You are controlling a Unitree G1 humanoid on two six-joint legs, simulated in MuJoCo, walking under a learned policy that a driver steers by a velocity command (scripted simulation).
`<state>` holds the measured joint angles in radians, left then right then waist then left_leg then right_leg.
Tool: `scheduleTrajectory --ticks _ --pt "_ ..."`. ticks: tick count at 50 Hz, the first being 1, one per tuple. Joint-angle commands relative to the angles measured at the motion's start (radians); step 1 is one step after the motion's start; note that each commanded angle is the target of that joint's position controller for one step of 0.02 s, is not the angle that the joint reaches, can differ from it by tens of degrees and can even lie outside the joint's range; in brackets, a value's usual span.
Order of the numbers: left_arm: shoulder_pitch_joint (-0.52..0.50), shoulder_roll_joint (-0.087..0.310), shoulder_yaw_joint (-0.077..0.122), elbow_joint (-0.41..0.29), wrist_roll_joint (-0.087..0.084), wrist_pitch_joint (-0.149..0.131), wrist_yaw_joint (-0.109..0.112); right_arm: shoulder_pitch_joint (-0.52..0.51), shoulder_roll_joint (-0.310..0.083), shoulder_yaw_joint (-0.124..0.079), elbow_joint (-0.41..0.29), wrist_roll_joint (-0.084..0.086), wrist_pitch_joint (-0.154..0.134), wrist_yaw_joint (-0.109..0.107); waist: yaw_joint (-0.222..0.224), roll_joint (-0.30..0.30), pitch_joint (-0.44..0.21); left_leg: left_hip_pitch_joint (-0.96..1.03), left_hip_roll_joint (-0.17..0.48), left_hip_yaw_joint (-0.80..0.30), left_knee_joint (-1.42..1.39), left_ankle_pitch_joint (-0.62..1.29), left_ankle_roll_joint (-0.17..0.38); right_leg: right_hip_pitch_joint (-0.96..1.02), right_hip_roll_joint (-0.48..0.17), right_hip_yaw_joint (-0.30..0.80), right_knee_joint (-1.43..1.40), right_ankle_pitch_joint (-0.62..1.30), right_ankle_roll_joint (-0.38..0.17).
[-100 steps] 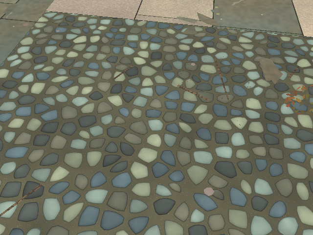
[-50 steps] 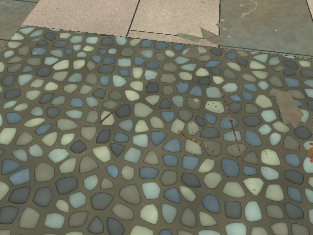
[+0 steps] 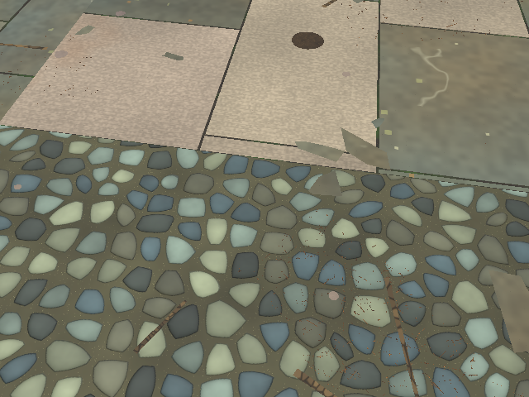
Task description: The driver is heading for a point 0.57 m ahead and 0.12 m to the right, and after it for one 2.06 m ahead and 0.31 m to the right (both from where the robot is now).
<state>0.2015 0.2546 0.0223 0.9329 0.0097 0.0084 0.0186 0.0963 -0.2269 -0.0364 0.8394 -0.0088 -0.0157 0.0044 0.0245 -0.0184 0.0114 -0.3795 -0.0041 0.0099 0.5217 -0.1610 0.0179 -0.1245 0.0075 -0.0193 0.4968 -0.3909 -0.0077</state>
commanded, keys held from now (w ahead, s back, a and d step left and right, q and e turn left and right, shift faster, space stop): no key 0.08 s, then w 0.34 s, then w+e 0.54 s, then w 0.04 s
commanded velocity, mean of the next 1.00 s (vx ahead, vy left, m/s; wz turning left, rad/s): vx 0.36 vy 0.00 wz -0.22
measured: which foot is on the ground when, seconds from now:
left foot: down 0.00-0.86, up 0.88-1.00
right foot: down 0.00-0.36, up 0.38-0.84, down 0.86-1.00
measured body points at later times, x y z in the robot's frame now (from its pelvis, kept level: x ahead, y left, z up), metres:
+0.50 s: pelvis +0.09 +0.03 +0.01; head +0.10 +0.03 +0.46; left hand +0.15 +0.29 -0.13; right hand +0.13 -0.24 -0.13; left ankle +0.07 +0.11 -0.73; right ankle +0.03 -0.11 -0.64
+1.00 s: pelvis +0.31 -0.09 +0.00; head +0.34 -0.11 +0.45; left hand +0.49 +0.14 -0.11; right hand +0.34 -0.38 -0.13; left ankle +0.27 +0.09 -0.64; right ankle +0.36 -0.17 -0.73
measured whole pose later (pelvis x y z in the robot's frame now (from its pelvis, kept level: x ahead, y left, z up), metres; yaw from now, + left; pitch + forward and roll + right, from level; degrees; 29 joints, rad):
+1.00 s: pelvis +0.31 -0.09 +0.00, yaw -16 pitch +1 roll +0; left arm 0.20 0.26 0.08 0.84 -0.01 -0.06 -0.03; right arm 0.19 -0.28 -0.05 0.91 0.02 -0.13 -0.01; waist 0.01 0.02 0.06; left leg -0.42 0.07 -0.03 1.19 -0.35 0.02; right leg -0.35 0.08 -0.02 0.49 -0.15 -0.10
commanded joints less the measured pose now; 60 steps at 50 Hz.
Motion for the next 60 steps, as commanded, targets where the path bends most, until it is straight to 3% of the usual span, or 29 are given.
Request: scheduleTrajectory --ticks 1,5,8,11,13,14,16,17,18,19,20,21,22,24,30,34,38,40,42,43,44,45,46,47,48,50,52,55,60 --pt "0.079 0.121 0.028 0.0 -0.001 0.013 0.01 -0.015 -0.132 -0.032 -0.028 0.005 -0.018 0.0 0.004 0.069 -0.109 0.235 0.106 -0.126 -0.031 0.395 0.086 -0.076 -0.052 0.043 -0.074 0.238 -0.009" --pt "0.085 0.099 0.026 0.036 -0.004 0.01 0.011 -0.009 -0.119 -0.032 0.017 0.007 -0.011 -0.012 0.001 0.041 -0.124 0.269 0.086 -0.106 -0.023 0.315 0.091 -0.066 -0.048 0.03 -0.084 0.201 -0.009" --pt "0.076 0.103 0.03 0.044 -0.014 0.009 0.012 -0.018 -0.142 -0.047 0.031 0.023 0.007 -0.024 -0.008 0.012 -0.01 0.173 0.054 -0.102 -0.053 -0.27 0.091 -0.158 -0.047 0.038 -0.102 -0.136 -0.058" --pt "0.13 0.122 0.035 0.051 -0.022 -0.029 0.018 -0.071 -0.123 -0.046 0.017 0.027 -0.022 -0.021 0.02 -0.028 0.099 0.002 0.016 -0.07 -0.01 -0.351 0.077 -0.125 -0.123 0.149 -0.173 -0.232 -0.122" --pt "0.161 0.187 0.054 0.067 -0.029 -0.059 0.017 -0.114 -0.096 -0.042 0.001 0.03 -0.057 -0.004 0.023 -0.139 0.149 -0.144 -0.024 0.036 0.138 -0.166 0.048 -0.004 -0.268 0.319 -0.26 -0.115 -0.186" --pt "0.142 0.193 0.059 0.066 -0.031 -0.069 0.017 -0.104 -0.099 -0.044 0.004 0.027 -0.071 0.004 0.007 -0.148 0.163 -0.181 -0.005 0.043 0.15 -0.128 0.051 0.042 -0.314 0.342 -0.235 0.027 -0.2" --pt "0.116 0.163 0.055 0.056 -0.033 -0.077 0.011 -0.017 -0.102 -0.052 0.037 0.031 -0.085 0.017 -0.038 -0.119 0.116 -0.04 -0.006 0.05 0.084 -0.094 0.075 0.028 -0.281 0.265 -0.142 0.271 -0.173" --pt "0.057 0.154 0.05 0.032 -0.028 -0.079 0.006 0.108 -0.131 -0.07 0.083 0.037 -0.088 0.022 -0.102 -0.079 0.056 0.172 -0.015 0.025 0.031 -0.02 0.101 -0.058 -0.191 0.155 -0.012 0.446 -0.127" --pt "0.035 0.115 0.04 0.003 -0.027 -0.086 0.002 0.25 -0.21 -0.098 0.127 0.037 -0.092 0.025 -0.144 0.073 -0.031 0.429 0.091 -0.217 -0.056 0.02 0.179 -0.243 -0.056 0.024 0.29 0.551 -0.048" --pt "0.052 0.074 0.027 -0.011 -0.019 -0.101 0.002 0.392 -0.261 -0.107 0.158 0.032 -0.087 0.026 -0.182 0.27 -0.13 0.648 0.299 -0.593 -0.232 -0.006 0.296 -0.484 0.036 0.018 0.642 0.027 0.006" --pt "0.018 0.11 0.039 -0.026 -0.04 -0.114 -0.005 0.327 -0.19 -0.076 0.149 0.027 -0.091 0.027 -0.137 0.19 -0.084 0.604 0.362 -0.666 -0.271 -0.011 0.297 -0.593 0.008 0.124 0.775 -0.148 -0.022" --pt "0.002 0.118 0.044 -0.031 -0.063 -0.119 -0.013 0.244 -0.151 -0.058 0.126 0.023 -0.095 0.027 -0.101 0.121 -0.01 0.52 0.353 -0.57 -0.277 -0.01 0.279 -0.622 -0.045 0.136 0.811 -0.098 -0.05" --pt "0.001 0.11 0.045 -0.026 -0.069 -0.117 -0.017 0.205 -0.113 -0.044 0.116 0.018 -0.096 0.026 -0.078 0.068 0.022 0.457 0.327 -0.458 -0.302 -0.017 0.251 -0.619 -0.086 0.135 0.776 -0.019 -0.068" --pt "0.019 0.099 0.057 -0.014 -0.055 -0.096 -0.017 0.161 -0.09 -0.029 0.113 0.01 -0.094 0.02 -0.043 0.084 0.055 0.359 0.252 -0.277 -0.36 -0.03 0.184 -0.549 -0.14 0.118 0.653 0.091 -0.065" --pt "-0.078 0.043 0.05 -0.061 -0.036 -0.066 -0.02 0.203 -0.169 -0.044 0.133 -0.008 -0.088 -0.019 -0.056 0.07 0.087 0.302 0.239 -0.07 -0.445 0.076 0.169 -0.578 -0.131 0.093 0.387 0.296 0.001" --pt "-0.187 0.035 0.04 -0.111 -0.032 -0.066 -0.038 0.223 -0.175 -0.047 0.139 0.006 -0.086 -0.028 -0.084 0.073 0.104 0.307 0.242 0.046 -0.458 0.112 0.15 -0.534 -0.119 0.031 0.222 0.417 -0.003" --pt "-0.252 0.046 0.039 -0.165 -0.034 -0.061 -0.063 0.248 -0.187 -0.057 0.149 0.021 -0.069 -0.024 -0.084 0.069 0.123 0.422 0.286 0.105 -0.395 0.178 0.125 -0.535 -0.106 0.0 0.141 0.348 -0.053" --pt "-0.223 0.076 0.053 -0.182 -0.033 -0.059 -0.074 0.226 -0.215 -0.067 0.137 0.024 -0.057 -0.024 -0.046 0.094 0.083 0.459 0.296 0.141 -0.277 0.472 0.105 -0.443 -0.058 -0.053 0.131 0.254 -0.09" --pt "0.017 0.148 0.1 -0.131 -0.038 -0.053 -0.074 0.196 -0.223 -0.067 0.116 0.021 -0.039 -0.031 0.088 0.094 -0.064 0.397 0.252 0.197 0.066 0.754 0.061 -0.119 0.038 -0.107 0.102 0.236 -0.141" --pt "0.194 0.23 0.138 -0.09 -0.043 -0.046 -0.057 0.207 -0.204 -0.056 0.094 0.008 -0.039 -0.036 0.155 0.006 -0.156 0.173 0.208 0.205 0.367 0.561 0.015 0.176 -0.02 0.045 0.075 0.201 -0.191" --pt "0.212 0.332 0.151 -0.09 -0.049 -0.048 -0.049 0.292 -0.047 -0.008 0.039 -0.019 -0.065 -0.02 0.048 -0.273 -0.259 -0.249 0.001 0.149 0.748 -0.307 -0.053 0.47 -0.291 0.644 -0.076 -0.059 -0.373" --pt "0.23 0.263 0.126 -0.113 -0.037 -0.061 -0.051 0.2 -0.121 -0.018 0.025 0.022 -0.111 -0.007 0.098 -0.167 -0.353 -0.352 -0.026 -0.087 0.877 -0.411 -0.03 0.513 -0.347 0.884 -0.244 -0.17 -0.395" --pt "0.187 0.21 0.11 -0.109 -0.024 -0.075 -0.05 0.111 -0.176 -0.033 -0.005 0.06 -0.136 0.0 0.101 -0.133 -0.214 -0.452 0.026 -0.096 0.883 -0.321 0.001 0.434 -0.324 0.749 -0.256 -0.091 -0.339" --pt "0.12 0.182 0.101 -0.127 -0.023 -0.085 -0.05 0.086 -0.177 -0.032 -0.009 0.054 -0.149 -0.005 0.067 -0.048 -0.142 -0.422 0.076 -0.093 0.813 -0.229 0.02 0.297 -0.282 0.617 -0.249 0.017 -0.306" --pt "0.04 0.152 0.092 -0.149 -0.018 -0.089 -0.051 0.086 -0.18 -0.04 0.001 0.029 -0.149 -0.014 0.021 0.006 -0.093 -0.344 0.112 -0.095 0.719 -0.169 0.019 0.146 -0.242 0.512 -0.255 0.13 -0.281" --pt "-0.03 0.113 0.076 -0.175 -0.002 -0.093 -0.046 0.132 -0.179 -0.05 0.018 0.019 -0.118 -0.016 -0.04 -0.019 -0.071 -0.216 0.153 -0.101 0.625 -0.114 0.012 -0.008 -0.2 0.399 -0.298 0.247 -0.263" --pt "-0.009 0.127 0.076 -0.167 -0.01 -0.099 -0.038 0.125 -0.156 -0.049 0.016 0.006 -0.092 -0.019 -0.047 -0.019 -0.036 -0.196 0.15 -0.074 0.548 -0.076 -0.018 -0.082 -0.185 0.316 -0.321 0.416 -0.268" --pt "0.041 0.151 0.077 -0.142 -0.005 -0.095 -0.018 0.051 -0.136 -0.045 -0.015 -0.009 -0.08 -0.026 -0.037 -0.017 -0.009 -0.206 0.119 -0.04 0.366 0.061 -0.061 -0.112 -0.142 0.182 -0.284 0.784 -0.238" --pt "0.106 0.145 0.069 -0.103 -0.012 -0.07 0.005 -0.076 -0.109 -0.031 -0.045 0.002 -0.087 -0.001 0.028 -0.052 -0.039 -0.098 0.053 -0.016 0.077 0.341 -0.039 -0.068 -0.106 0.123 -0.242 0.766 -0.14"
Next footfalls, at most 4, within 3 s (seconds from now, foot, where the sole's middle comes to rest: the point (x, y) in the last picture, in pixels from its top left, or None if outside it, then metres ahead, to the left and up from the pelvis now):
0.86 right None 0.40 -0.18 -0.77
1.34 left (307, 328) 0.68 -0.08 -0.77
1.62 right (393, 392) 0.52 -0.29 -0.77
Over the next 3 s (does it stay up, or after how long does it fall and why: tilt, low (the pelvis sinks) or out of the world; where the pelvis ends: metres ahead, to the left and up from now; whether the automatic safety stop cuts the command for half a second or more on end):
stays up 0.56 -0.19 0.01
